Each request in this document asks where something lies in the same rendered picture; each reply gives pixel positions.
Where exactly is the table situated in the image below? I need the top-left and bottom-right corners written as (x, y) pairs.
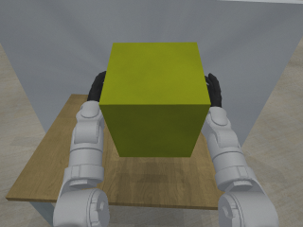
top-left (5, 94), bottom-right (225, 227)

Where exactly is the left robot upper arm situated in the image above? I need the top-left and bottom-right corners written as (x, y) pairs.
top-left (51, 188), bottom-right (110, 227)

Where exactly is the robot right forearm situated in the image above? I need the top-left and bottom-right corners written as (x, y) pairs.
top-left (201, 106), bottom-right (279, 227)

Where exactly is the carton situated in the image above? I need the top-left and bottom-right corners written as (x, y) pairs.
top-left (98, 42), bottom-right (211, 158)

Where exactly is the right robot hand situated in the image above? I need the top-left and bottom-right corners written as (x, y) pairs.
top-left (205, 73), bottom-right (222, 108)

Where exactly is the robot left forearm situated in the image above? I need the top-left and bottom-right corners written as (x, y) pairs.
top-left (53, 100), bottom-right (105, 226)

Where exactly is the left robot hand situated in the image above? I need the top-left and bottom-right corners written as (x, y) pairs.
top-left (87, 71), bottom-right (107, 102)

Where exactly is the right robot upper arm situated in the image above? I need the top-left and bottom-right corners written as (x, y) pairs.
top-left (218, 191), bottom-right (278, 227)

